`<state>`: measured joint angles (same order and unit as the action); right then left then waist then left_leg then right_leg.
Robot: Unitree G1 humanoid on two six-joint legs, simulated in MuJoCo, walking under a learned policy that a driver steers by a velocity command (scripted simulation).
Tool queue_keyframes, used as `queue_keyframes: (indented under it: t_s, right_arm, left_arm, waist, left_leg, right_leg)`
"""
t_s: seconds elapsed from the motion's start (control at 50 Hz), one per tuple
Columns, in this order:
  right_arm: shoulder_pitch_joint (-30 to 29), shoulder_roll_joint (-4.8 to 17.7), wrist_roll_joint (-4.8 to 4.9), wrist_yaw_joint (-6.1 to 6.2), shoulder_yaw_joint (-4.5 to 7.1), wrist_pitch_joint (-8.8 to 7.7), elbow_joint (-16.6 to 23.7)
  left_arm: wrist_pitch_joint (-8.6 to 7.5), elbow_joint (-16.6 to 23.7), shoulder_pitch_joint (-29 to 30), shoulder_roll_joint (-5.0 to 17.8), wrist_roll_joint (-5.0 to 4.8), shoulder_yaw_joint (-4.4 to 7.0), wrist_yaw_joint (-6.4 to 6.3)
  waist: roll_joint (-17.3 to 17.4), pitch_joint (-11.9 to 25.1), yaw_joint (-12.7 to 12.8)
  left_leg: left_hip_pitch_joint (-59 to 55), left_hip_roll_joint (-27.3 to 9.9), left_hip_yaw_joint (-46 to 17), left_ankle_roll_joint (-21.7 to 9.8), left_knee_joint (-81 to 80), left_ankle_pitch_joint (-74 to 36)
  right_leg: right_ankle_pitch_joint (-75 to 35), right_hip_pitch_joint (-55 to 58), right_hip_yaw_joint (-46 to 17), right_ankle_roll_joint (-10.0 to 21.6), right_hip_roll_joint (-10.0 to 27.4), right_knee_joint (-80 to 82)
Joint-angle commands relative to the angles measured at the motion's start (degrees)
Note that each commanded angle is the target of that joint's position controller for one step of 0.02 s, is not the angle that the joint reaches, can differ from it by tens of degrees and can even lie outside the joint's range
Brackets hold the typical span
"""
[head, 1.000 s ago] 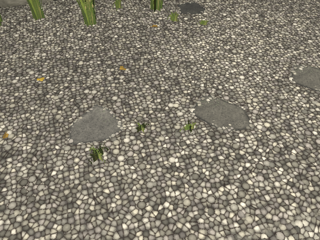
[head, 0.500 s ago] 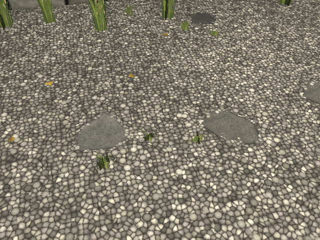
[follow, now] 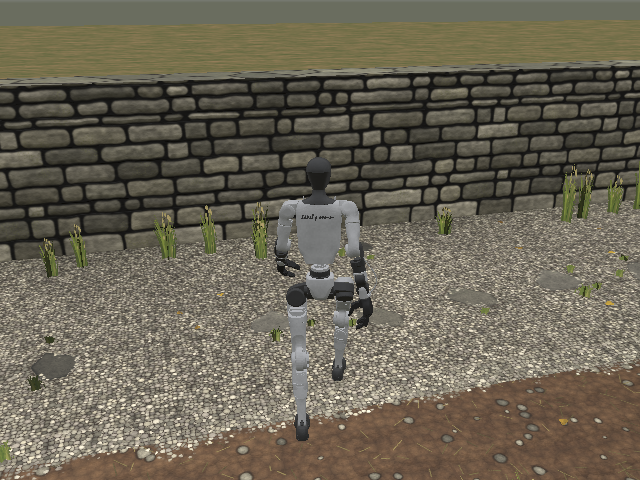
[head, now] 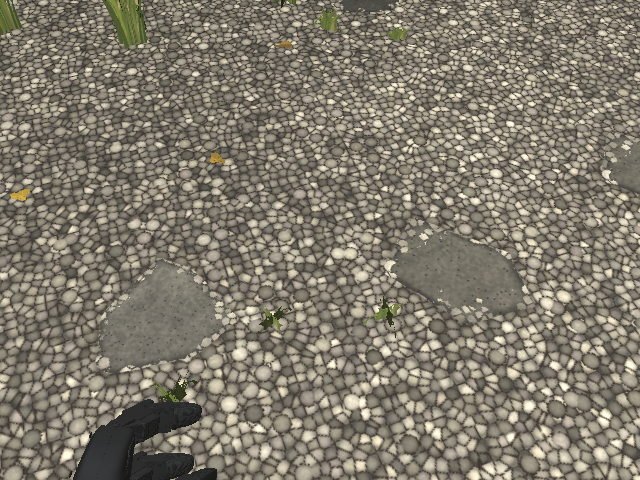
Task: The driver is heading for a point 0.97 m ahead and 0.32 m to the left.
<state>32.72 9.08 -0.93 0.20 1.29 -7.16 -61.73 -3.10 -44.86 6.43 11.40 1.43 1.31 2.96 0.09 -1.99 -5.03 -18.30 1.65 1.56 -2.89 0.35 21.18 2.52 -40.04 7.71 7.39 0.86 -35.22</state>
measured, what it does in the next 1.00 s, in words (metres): walks ahead, turning left: right foot, then left foot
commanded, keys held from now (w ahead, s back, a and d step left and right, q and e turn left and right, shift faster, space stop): w+shift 0.08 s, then w+q+shift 0.86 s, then shift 0.06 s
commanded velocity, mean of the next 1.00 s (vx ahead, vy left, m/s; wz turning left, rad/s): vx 0.98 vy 0.00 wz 0.68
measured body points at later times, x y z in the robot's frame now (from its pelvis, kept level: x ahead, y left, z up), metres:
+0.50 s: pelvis +0.48 +0.01 +0.00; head +0.50 +0.01 +0.44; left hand +0.36 +0.23 -0.15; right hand +0.72 -0.18 -0.11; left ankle +0.63 +0.06 -0.70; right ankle +0.22 -0.09 -0.68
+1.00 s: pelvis +0.93 +0.11 +0.00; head +0.97 +0.14 +0.45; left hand +0.95 +0.43 -0.08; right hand +1.15 -0.12 -0.11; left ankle +0.70 +0.07 -0.61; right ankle +1.09 +0.05 -0.71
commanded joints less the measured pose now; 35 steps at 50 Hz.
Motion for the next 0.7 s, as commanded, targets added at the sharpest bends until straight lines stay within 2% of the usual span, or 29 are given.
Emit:
queue_keyframes:
  t_s: [0.02,0.04,0.06,0.08,0.1,0.12,0.14,0.16,0.18,0.2,0.22,0.24,0.3,0.36,0.4,0.42,0.44,0.46,0.48,0.5,0.52,0.54,0.56,0.58,0.6,0.62,0.64,0.66,0.7]
  right_arm:
    - [-1.78,14.10,-1.07,1.29,2.80,0.58,2.15]
    - [-4.50,14.52,-1.04,1.40,3.13,1.12,2.81]
    - [-2.75,7.42,-0.14,0.30,1.77,1.03,4.91]
    - [0.35,3.97,2.15,-0.90,1.21,-0.23,6.46]
    - [-6.48,8.54,2.26,-0.26,2.17,-0.29,8.34]
    - [-10.60,8.79,1.97,-0.17,2.18,-0.25,9.44]
    - [-11.54,7.42,1.46,-0.43,1.92,0.20,9.31]
    - [-11.67,5.81,0.30,-1.04,1.75,1.18,9.65]
    - [-9.63,4.27,-0.44,-1.78,1.46,2.35,9.47]
    - [-10.52,3.74,-0.67,-2.21,1.38,3.32,10.15]
    - [-12.88,3.62,-0.80,-2.55,1.33,4.09,11.39]
    - [-15.33,3.84,-0.72,-2.82,1.26,4.60,12.45]
    - [-25.23,4.18,0.15,-3.37,0.67,4.55,16.44]
    - [-32.21,4.25,0.33,-4.05,-0.01,3.91,19.42]
    - [-32.67,5.44,0.08,-4.25,0.03,3.65,19.63]
    - [-30.94,6.73,-0.07,-4.29,0.32,3.76,19.17]
    - [-27.48,8.40,-0.04,-4.20,0.81,4.02,18.31]
    - [-20.27,10.79,0.01,-3.97,1.73,4.30,16.51]
    - [-9.06,13.63,0.02,-3.52,3.12,4.66,13.41]
    - [2.84,16.19,0.21,-2.58,4.81,4.88,10.14]
    - [0.71,17.18,2.24,-1.52,6.45,5.71,9.95]
    - [-6.29,22.24,-0.22,-1.95,6.58,5.86,11.39]
    - [-6.25,22.45,-1.11,-1.42,6.98,6.11,12.94]
    - [-7.86,16.50,-1.20,-0.64,5.99,5.86,12.88]
    - [-10.28,14.09,-0.94,-0.41,5.23,5.54,12.37]
    - [-11.31,14.36,-0.64,-0.15,5.00,4.63,12.68]
    - [-12.34,13.86,-0.04,0.19,4.67,3.63,13.29]
    - [-12.81,13.32,0.42,0.26,4.20,2.84,13.42]
    - [-12.61,15.49,0.76,0.05,4.59,1.58,14.28]
  left_arm:
    - [-0.74,-1.33,-17.16,8.94,-0.31,2.97,-2.05]
    - [-0.82,-4.83,-29.03,11.31,0.05,4.24,-2.89]
    - [-1.03,-6.13,-35.61,16.12,1.95,5.69,-3.60]
    - [-1.12,-6.67,-34.27,16.67,1.80,6.07,-2.42]
    - [-1.32,-6.48,-27.79,13.44,1.37,5.66,-1.78]
    - [-2.12,-6.49,-24.24,9.10,1.06,4.65,-1.66]
    - [-2.81,-6.96,-22.38,5.97,1.43,3.86,-1.66]
    - [-3.35,-8.02,-21.97,3.91,1.39,3.05,-1.96]
    - [-3.82,-8.96,-22.55,2.99,1.08,2.56,-2.14]
    - [-4.43,-9.80,-23.61,3.00,0.32,2.46,-2.14]
    - [-4.96,-10.45,-24.48,3.74,-0.43,2.50,-2.12]
    - [-5.27,-10.53,-25.09,4.39,-0.58,2.56,-2.08]
    - [-5.99,-10.52,-27.04,3.94,-0.34,2.02,-1.71]
    - [-6.18,-11.15,-30.69,5.20,-0.97,1.45,-2.77]
    - [-6.00,-11.06,-32.99,7.65,-1.17,1.39,-4.16]
    - [-5.56,-10.53,-32.99,9.69,-1.03,1.70,-5.18]
    - [-4.84,-9.81,-32.29,11.74,-0.82,2.20,-6.17]
    - [-3.83,-8.87,-30.53,13.49,-0.37,2.78,-6.84]
    - [-2.85,-7.48,-27.24,14.82,0.22,3.40,-7.01]
    - [-1.97,-6.02,-22.53,15.74,0.67,4.03,-6.59]
    - [-2.26,-4.63,-17.38,12.74,0.67,4.02,-5.00]
    - [-3.91,1.62,-22.89,4.64,0.57,1.64,-4.27]
    - [-5.01,5.03,-22.12,5.17,-0.70,0.75,-3.85]
    - [-5.92,4.57,-19.31,7.89,-0.04,0.71,-3.46]
    - [-5.69,5.18,-17.23,8.11,0.61,0.92,-3.12]
    - [-4.72,5.33,-17.19,7.34,2.02,0.48,-3.06]
    - [-3.17,5.19,-17.65,7.38,3.02,0.25,-2.92]
    - [-1.88,5.51,-17.43,6.97,3.35,-0.01,-2.65]
    - [-0.98,8.72,-11.49,6.82,3.16,-0.58,-2.10]
  waist:
    - [9.61,7.84,13.88]
    - [8.43,12.56,19.87]
    - [-0.75,18.86,17.76]
    - [-12.54,24.66,12.50]
    - [-6.35,15.43,11.09]
    - [-0.72,8.34,9.83]
    - [3.35,4.03,7.51]
    - [2.80,1.22,5.09]
    - [0.23,0.33,3.26]
    - [-0.76,-1.51,2.57]
    - [-1.31,-3.60,2.18]
    - [-0.90,-4.79,2.32]
    - [-1.71,-8.08,4.22]
    - [-0.91,-8.53,5.48]
    - [-2.51,-5.82,5.10]
    - [-4.54,-3.44,3.65]
    - [-6.33,-0.55,1.26]
    - [-7.60,3.51,-2.94]
    - [-8.27,8.63,-8.49]
    - [-6.65,11.81,-14.56]
    - [5.54,8.41,-13.57]
    - [12.89,9.33,-0.30]
    - [8.30,18.38,-1.86]
    - [-3.25,8.56,-0.52]
    - [-6.92,2.71,2.93]
    - [-6.65,0.28,5.24]
    - [-8.04,-1.18,6.83]
    - [-7.71,-2.28,7.84]
    - [-5.59,-4.15,6.81]
  left_leg:
    - [9.79,-14.72,0.77,-4.92,30.98,-82.69]
    - [17.82,-12.93,1.78,-4.52,47.67,-72.88]
    - [36.95,-6.68,0.97,-4.33,69.86,-37.31]
    - [53.54,2.81,-6.02,-3.66,85.45,2.70]
    - [59.98,-1.65,-8.53,-5.61,86.95,-3.06]
    - [59.76,-4.44,-7.29,-5.79,84.17,-7.68]
    - [57.02,-6.61,-7.27,-5.95,80.68,-8.92]
    - [54.43,-7.90,-7.82,-5.70,78.41,-9.41]
    - [52.28,-8.81,-7.86,-5.00,76.74,-9.35]
    - [52.91,-9.70,-7.66,-4.40,75.76,-9.49]
    - [55.55,-10.34,-7.04,-3.88,74.75,-10.88]
    - [58.03,-10.42,-5.98,-3.51,73.68,-13.65]
    - [58.47,-8.40,-0.31,-3.73,61.93,-23.71]
    - [55.16,-5.32,7.16,-4.80,47.74,-29.40]
    - [50.98,-1.27,11.10,-6.15,41.19,-31.29]
    - [48.44,0.81,12.24,-6.82,39.62,-30.14]
    - [44.40,2.80,12.61,-7.46,38.67,-27.64]
    - [36.99,4.72,12.27,-8.40,38.64,-24.27]
    - [26.02,5.49,10.37,-10.11,39.18,-20.75]
    - [14.57,3.12,4.57,-13.32,34.72,-17.37]
    - [7.52,-0.51,-3.11,-14.64,30.67,-14.20]
    - [-0.87,-9.80,-25.19,-22.39,35.12,-31.39]
    - [-8.21,-16.94,-44.69,-29.74,21.26,-5.26]
    - [1.85,-16.69,-45.68,-25.13,12.77,4.13]
    - [12.38,-13.98,-40.02,-21.18,11.21,2.99]
    - [19.78,-12.11,-37.27,-20.53,11.71,-3.78]
    - [26.19,-9.41,-33.06,-19.45,11.12,-6.61]
    - [31.94,-7.12,-29.52,-18.64,10.45,-7.59]
    - [39.01,-3.47,-24.87,-17.74,8.40,-13.79]
  right_leg:
    - [8.08,28.66,1.31,3.36,-7.00,0.33]
    - [8.71,42.94,-1.49,4.50,-4.13,3.96]
    - [30.41,59.66,-20.04,7.46,10.19,4.71]
    - [44.33,66.40,-54.26,12.28,21.29,17.37]
    - [43.56,59.57,-50.74,9.71,18.66,21.75]
    - [34.92,49.61,-40.59,8.25,18.30,22.34]
    - [28.13,40.95,-33.68,6.39,16.64,24.04]
    - [24.36,34.25,-27.47,3.92,14.22,25.35]
    - [23.11,30.13,-23.23,2.65,13.60,26.85]
    - [21.18,28.04,-19.94,1.55,12.80,28.45]
    - [18.11,27.04,-16.12,0.32,12.24,29.66]
    - [14.25,26.80,-12.03,-1.12,11.28,30.57]
    - [-4.75,25.10,0.63,-4.78,6.00,32.22]
    - [-26.62,30.21,6.52,-6.64,5.52,31.78]
    - [-48.01,38.13,8.07,-7.98,6.99,27.81]
    - [-58.21,42.16,8.66,-8.56,8.14,23.28]
    - [-66.24,44.84,8.69,-8.94,9.43,17.30]
    - [-71.85,45.38,8.20,-8.89,10.63,7.49]
    - [-72.67,42.59,6.96,-8.26,11.73,-6.25]
    - [-60.93,35.41,5.88,-7.14,10.89,-26.69]
    - [-1.56,19.96,4.34,-6.31,-1.48,-50.34]
    - [26.35,-1.90,-3.31,-8.30,-4.36,-64.89]
    - [25.06,-11.49,-13.31,-8.21,-3.40,-66.26]
    - [20.02,-13.07,-13.99,-6.84,0.37,-57.28]
    - [17.64,-9.34,-13.56,-6.87,2.63,-50.17]
    - [18.09,-5.83,-13.61,-7.71,3.47,-47.00]
    - [17.76,-2.24,-13.33,-9.01,5.06,-43.44]
    - [18.00,0.42,-12.41,-10.17,6.20,-39.61]
    - [13.87,3.93,-9.47,-11.70,6.94,-28.08]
